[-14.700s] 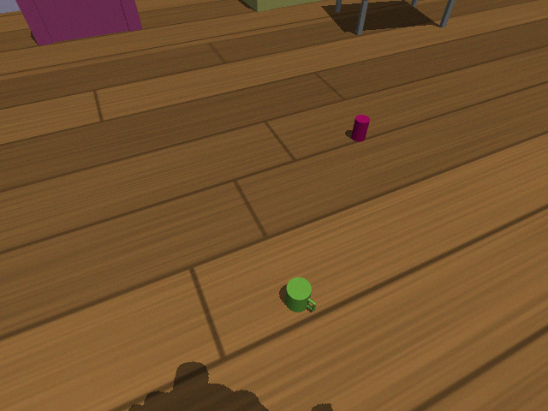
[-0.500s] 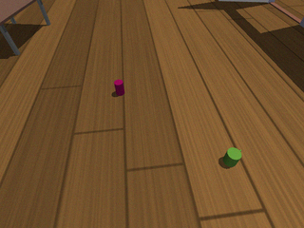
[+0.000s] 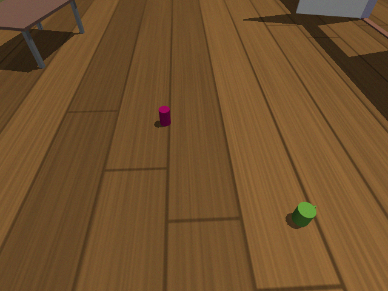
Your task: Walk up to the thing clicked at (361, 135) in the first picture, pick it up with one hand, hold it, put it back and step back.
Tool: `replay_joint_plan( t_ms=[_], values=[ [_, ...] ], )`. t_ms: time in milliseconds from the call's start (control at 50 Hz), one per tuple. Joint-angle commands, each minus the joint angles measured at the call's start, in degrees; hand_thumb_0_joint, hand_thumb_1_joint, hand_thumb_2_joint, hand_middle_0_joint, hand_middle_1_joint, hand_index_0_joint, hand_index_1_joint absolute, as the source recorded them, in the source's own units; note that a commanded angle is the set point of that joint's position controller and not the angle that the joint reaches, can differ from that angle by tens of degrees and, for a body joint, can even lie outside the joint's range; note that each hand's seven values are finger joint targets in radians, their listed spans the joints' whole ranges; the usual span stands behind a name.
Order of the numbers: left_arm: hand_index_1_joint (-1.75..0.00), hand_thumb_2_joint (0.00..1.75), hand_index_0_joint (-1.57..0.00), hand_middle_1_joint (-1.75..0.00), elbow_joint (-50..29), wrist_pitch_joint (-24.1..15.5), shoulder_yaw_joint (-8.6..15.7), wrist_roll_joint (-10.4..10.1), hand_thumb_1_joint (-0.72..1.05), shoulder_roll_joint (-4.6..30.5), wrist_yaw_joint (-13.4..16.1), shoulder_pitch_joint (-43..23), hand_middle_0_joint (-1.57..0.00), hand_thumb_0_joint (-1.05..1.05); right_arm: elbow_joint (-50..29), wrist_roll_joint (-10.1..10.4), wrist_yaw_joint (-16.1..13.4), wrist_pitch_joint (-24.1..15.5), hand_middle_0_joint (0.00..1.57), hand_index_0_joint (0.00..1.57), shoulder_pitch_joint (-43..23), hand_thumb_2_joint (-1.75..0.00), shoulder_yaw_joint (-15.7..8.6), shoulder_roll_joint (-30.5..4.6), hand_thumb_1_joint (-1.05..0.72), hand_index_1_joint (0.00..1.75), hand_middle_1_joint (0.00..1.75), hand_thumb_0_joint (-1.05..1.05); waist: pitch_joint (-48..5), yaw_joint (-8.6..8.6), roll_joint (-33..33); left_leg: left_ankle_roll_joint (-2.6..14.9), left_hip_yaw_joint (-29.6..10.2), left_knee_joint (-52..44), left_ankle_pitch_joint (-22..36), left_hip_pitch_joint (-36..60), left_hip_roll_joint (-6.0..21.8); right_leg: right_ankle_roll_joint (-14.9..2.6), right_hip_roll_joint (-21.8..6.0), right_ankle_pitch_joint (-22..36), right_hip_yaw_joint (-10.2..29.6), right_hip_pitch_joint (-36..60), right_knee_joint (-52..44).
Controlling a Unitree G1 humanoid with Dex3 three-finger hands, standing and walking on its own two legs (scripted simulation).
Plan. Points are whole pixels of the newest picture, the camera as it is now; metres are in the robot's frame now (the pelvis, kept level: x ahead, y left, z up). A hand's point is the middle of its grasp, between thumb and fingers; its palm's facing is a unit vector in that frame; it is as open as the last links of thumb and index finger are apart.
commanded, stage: stand
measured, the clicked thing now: (164, 116) +1.45 +0.19 -0.71
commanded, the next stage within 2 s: none
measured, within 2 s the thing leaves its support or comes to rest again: neither
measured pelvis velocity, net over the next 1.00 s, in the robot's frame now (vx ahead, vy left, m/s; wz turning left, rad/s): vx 0.01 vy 0.01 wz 0.02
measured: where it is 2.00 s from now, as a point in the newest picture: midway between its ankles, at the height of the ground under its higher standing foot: outside the picture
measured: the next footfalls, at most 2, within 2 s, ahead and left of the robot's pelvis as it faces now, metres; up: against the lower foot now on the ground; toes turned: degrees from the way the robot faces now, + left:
none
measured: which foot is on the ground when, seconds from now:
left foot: down 0.00-1.00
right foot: down 0.00-1.00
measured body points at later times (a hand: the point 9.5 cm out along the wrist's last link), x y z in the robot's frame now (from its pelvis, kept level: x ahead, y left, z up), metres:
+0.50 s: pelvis +0.00 +0.01 +0.00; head +0.01 +0.01 +0.45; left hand +0.07 +0.31 -0.13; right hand +0.08 -0.29 -0.13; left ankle +0.02 +0.14 -0.75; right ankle +0.02 -0.13 -0.75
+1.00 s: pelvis +0.01 +0.01 +0.00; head +0.02 +0.01 +0.45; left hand +0.08 +0.31 -0.13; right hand +0.10 -0.29 -0.13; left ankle +0.02 +0.14 -0.75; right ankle +0.02 -0.13 -0.75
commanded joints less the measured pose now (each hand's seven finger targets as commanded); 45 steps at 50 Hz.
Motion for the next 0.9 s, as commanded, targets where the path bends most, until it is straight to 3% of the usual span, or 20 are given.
replay_joint_plan(
  t_ms=[0,160,320,380,420,480,620,680,720,780,880],
  values=[
    [-0.3,0.9,-0.2,-0.3,-3.35,-1.5,2.17,-0.14,0.9,12.69,0.76,-2.93,-0.2,0.0,-3.33,0.25,-0.6,-0.89,0.2,0.2,-1.96,-0.9,-2.31,-11.76,-0.9,0.3,0.3,0.0,-4.48,-0.75,-0.78,2.34,-5.6,-4.0,-1.94,3.32,5.38,-1.99,-6.56,3.88,4.77,-2.27,-4.77],
    [-0.3,0.9,-0.2,-0.3,-3.61,-1.36,2.19,-0.09,0.9,12.18,0.77,-2.03,-0.2,0.0,-3.53,0.15,-0.67,-0.91,0.2,0.2,-2.17,-0.9,-2.35,-11.69,-0.9,0.3,0.3,0.0,-5.25,-0.4,-0.36,2.41,-5.78,-3.83,0.75,3.79,5.53,-1.98,-6.74,5.65,4.0,-1.39,-4.43],
    [-0.3,0.9,-0.2,-0.3,-3.59,-1.15,2.21,0.02,0.9,12.02,0.77,-1.18,-0.2,0.0,-3.48,0.27,-0.68,-0.69,0.2,0.2,-1.95,-0.9,-2.48,-11.84,-0.9,0.3,0.3,0.0,-4.22,-0.16,-0.44,2.61,-6.55,-4.62,-3.15,2.67,5.3,-1.92,-6.68,1.77,3.59,-1.65,-4.92],
    [-0.3,0.9,-0.2,-0.3,-3.93,-1.24,2.29,0.01,0.9,12.17,0.8,-1.45,-0.2,0.0,-3.47,0.2,-0.74,-0.84,0.2,0.2,-1.55,-0.9,-2.52,-11.87,-0.9,0.3,0.3,0.0,-5.87,-0.22,-0.58,2.58,-6.35,-3.89,1.68,3.7,5.46,-1.95,-7.04,5.39,3.42,-0.16,-4.15],
    [-0.3,0.9,-0.2,-0.3,-3.89,-1.12,2.24,-0.06,0.9,12.14,0.8,-1.43,-0.2,0.0,-3.34,0.17,-0.74,-0.87,0.2,0.2,-1.19,-0.9,-2.39,-11.75,-0.9,0.3,0.3,0.0,-4.82,-0.3,0.04,2.44,-6.46,-4.56,-0.16,2.33,5.28,-1.88,-6.8,4.07,3.14,-0.06,-4.29],
    [-0.3,0.9,-0.2,-0.3,-4.01,-1.1,2.25,-0.11,0.9,12.09,0.8,-1.52,-0.2,0.0,-3.52,0.17,-0.77,-0.8,0.2,0.2,-1.49,-0.9,-2.41,-11.7,-0.9,0.3,0.3,0.0,-5.22,-0.08,-0.59,2.6,-6.52,-4.32,1.65,3.0,5.41,-1.86,-6.9,4.65,3.05,0.13,-3.91],
    [-0.3,0.9,-0.2,-0.3,-4.04,-0.92,2.22,0.13,0.9,12.18,0.78,-1.27,-0.2,0.0,-3.34,0.25,-0.73,-0.51,0.2,0.2,-0.64,-0.9,-2.4,-11.83,-0.9,0.3,0.3,0.0,-3.36,-0.28,-0.37,2.71,-6.97,-5.26,-4.51,1.37,5.12,-2.0,-6.85,1.53,3.05,-0.96,-4.91],
    [-0.3,0.9,-0.2,-0.3,-4.16,-0.96,2.15,0.03,0.9,12.13,0.73,-0.84,-0.2,0.0,-3.56,0.29,-0.69,-0.59,0.2,0.2,-0.93,-0.9,-2.5,-12.1,-0.9,0.3,0.3,0.0,-3.93,-0.16,-0.18,2.66,-6.87,-5.03,-2.96,1.96,4.96,-1.97,-6.82,1.86,2.91,-0.88,-4.73],
    [-0.3,0.9,-0.2,-0.3,-4.39,-1.16,2.1,0.1,0.9,12.04,0.79,-1.17,-0.2,0.0,-3.62,0.26,-0.69,-0.72,0.2,0.2,-0.84,-0.9,-2.43,-11.89,-0.9,0.3,0.3,0.0,-5.47,-0.29,-0.32,2.69,-6.54,-3.65,2.25,3.63,5.24,-1.96,-7.37,5.59,3.04,0.15,-4.23],
    [-0.3,0.9,-0.2,-0.3,-4.38,-1.04,2.16,-0.13,0.9,12.24,0.76,-0.95,-0.2,0.0,-3.45,0.37,-0.84,-0.91,0.2,0.2,-0.36,-0.9,-2.2,-11.87,-0.9,0.3,0.3,0.0,-5.35,-0.12,-0.05,2.53,-6.55,-4.03,4.64,3.54,5.34,-1.84,-7.26,7.06,2.89,1.06,-3.98],
    [-0.3,0.9,-0.2,-0.3,-4.26,-0.8,2.07,0.02,0.9,12.23,0.81,-0.76,-0.2,0.0,-3.72,0.32,-0.93,-0.61,0.2,0.2,-0.85,-0.9,-2.27,-12.02,-0.9,0.3,0.3,0.0,-4.43,-0.05,-0.68,2.67,-6.44,-4.23,0.87,3.68,5.12,-1.9,-7.18,4.23,2.78,-0.33,-4.59]
  ],
)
